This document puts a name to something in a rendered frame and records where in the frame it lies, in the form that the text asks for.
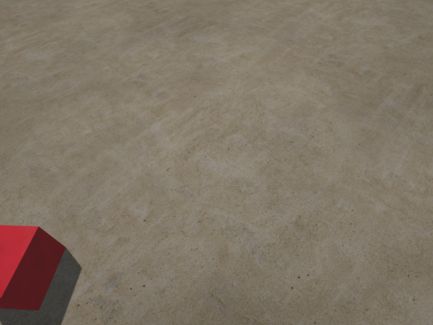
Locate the carton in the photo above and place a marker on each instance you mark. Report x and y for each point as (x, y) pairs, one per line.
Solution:
(29, 257)

